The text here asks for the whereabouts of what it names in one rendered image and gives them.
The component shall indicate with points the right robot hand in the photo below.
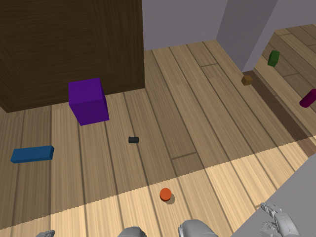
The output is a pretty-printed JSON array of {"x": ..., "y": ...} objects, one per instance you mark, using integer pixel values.
[{"x": 283, "y": 223}]

